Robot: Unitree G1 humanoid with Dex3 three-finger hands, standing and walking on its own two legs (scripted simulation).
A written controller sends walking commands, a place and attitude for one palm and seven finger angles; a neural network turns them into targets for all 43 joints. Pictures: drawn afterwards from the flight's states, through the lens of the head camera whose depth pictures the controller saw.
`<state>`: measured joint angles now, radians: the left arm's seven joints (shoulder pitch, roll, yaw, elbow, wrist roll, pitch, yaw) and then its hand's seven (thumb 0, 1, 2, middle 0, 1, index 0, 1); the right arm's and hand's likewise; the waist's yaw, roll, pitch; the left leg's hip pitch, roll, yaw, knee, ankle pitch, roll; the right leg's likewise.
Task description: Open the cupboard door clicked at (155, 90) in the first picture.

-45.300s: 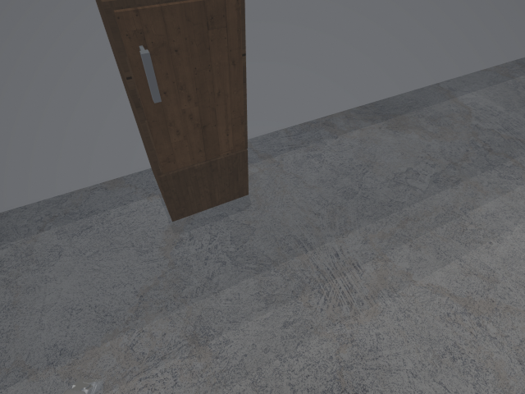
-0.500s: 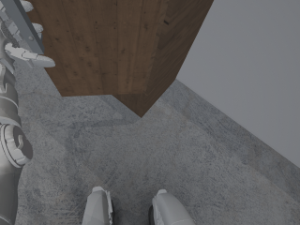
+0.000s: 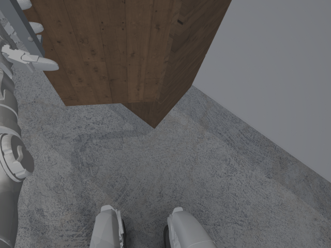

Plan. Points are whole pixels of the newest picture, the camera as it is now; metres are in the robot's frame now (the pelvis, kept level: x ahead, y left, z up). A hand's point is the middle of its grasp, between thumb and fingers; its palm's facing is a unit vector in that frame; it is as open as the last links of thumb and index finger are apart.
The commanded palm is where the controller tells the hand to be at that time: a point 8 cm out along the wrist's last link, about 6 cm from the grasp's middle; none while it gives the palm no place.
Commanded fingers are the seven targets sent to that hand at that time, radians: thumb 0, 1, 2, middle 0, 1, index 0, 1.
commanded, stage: close the thumb around the handle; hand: left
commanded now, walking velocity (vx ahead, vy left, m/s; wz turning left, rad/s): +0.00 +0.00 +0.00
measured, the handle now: (24, 21) +0.60 +0.24 +0.09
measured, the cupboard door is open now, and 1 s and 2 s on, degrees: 45 47 97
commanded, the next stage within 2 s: pull the door open along its arc in 0.64 s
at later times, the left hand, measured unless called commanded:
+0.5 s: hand (33, 37) +0.55 +0.22 +0.09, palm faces +0.05 -1.00 +0.00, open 6.4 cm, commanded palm +0.54 +0.25 +0.09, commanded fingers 0.00 0.90 0.90 -0.40 -1.35 -0.40 -1.35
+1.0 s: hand (34, 42) +0.54 +0.22 +0.09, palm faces +0.04 -1.00 +0.00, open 5.7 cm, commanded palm +0.50 +0.25 +0.09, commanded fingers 0.00 0.90 0.90 -0.40 -1.35 -0.40 -1.35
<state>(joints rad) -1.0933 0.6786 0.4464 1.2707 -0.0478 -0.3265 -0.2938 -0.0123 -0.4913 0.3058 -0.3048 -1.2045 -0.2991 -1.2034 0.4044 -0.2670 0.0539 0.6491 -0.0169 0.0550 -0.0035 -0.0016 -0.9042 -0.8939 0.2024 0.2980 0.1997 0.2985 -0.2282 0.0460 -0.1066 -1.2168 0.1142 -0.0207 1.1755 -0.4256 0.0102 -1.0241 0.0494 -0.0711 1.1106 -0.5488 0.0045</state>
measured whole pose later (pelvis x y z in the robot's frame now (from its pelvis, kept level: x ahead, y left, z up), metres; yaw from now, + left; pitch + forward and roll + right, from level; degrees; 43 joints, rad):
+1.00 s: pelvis +0.01 +0.00 +0.01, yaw +0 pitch +26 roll -5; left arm -0.98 0.62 0.45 1.16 -0.09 -0.32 -0.29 0.00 0.73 0.79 -0.36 -1.35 -0.37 -1.35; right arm 0.41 -0.27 0.04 0.62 -0.01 0.08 0.01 0.00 -0.90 -0.89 0.20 0.30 0.20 0.30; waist -0.21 0.05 -0.12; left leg -1.16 0.11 0.00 1.14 -0.43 0.01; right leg -0.99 0.05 -0.05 1.09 -0.55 0.01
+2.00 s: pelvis +0.02 -0.04 +0.03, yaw +5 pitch +13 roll +0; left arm -0.06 -0.11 -0.16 0.33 0.09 -0.34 0.56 -0.01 0.67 0.76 -0.35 -1.34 -0.35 -1.33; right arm 0.21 -0.20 -0.01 0.60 -0.07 0.04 0.02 0.01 -0.91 -0.89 0.20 0.30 0.20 0.30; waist -0.03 0.03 -0.16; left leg -0.82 0.06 -0.01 0.99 -0.39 -0.05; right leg -0.67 0.00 -0.08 1.03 -0.58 -0.05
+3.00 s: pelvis +0.01 -0.02 +0.03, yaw +5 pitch +12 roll -1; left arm -0.05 0.07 -0.24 0.28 -0.01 -0.36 0.09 -0.01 -0.50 0.30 -0.27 -0.43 -0.21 -0.43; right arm 0.23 -0.20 0.00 0.55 -0.02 0.03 0.02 0.01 -0.91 -0.89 0.20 0.30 0.20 0.30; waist -0.03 0.05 -0.14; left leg -0.85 0.04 -0.02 1.03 -0.40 -0.02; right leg -0.68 -0.02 -0.08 1.04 -0.58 -0.02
